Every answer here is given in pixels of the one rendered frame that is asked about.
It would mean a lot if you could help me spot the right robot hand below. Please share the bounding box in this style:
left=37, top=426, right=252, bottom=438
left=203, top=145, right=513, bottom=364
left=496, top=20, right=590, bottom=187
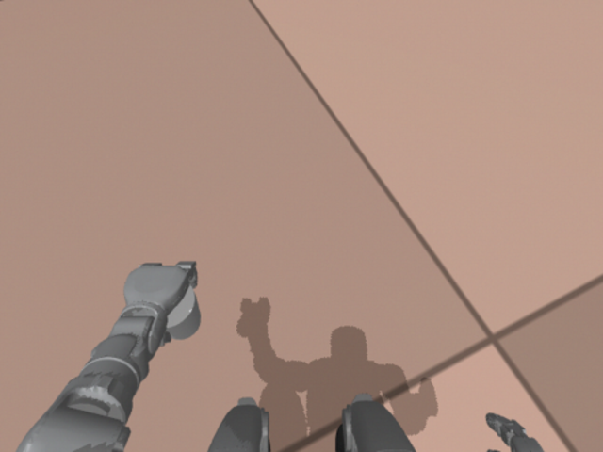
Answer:
left=486, top=413, right=544, bottom=452

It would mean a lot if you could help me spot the left robot arm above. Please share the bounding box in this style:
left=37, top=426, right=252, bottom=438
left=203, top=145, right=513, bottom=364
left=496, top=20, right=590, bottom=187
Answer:
left=16, top=301, right=168, bottom=452

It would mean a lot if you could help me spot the cup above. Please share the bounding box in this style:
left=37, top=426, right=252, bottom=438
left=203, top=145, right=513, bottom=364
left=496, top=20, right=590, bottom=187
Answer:
left=166, top=285, right=201, bottom=340

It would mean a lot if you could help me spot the left robot hand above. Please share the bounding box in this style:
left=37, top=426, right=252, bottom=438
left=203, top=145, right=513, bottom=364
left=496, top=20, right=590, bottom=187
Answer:
left=123, top=261, right=198, bottom=346

